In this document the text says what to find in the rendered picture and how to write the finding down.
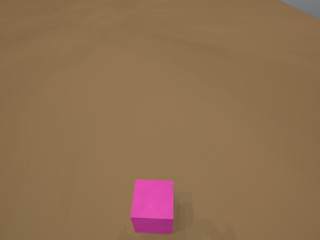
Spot carton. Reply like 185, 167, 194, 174
130, 179, 174, 234

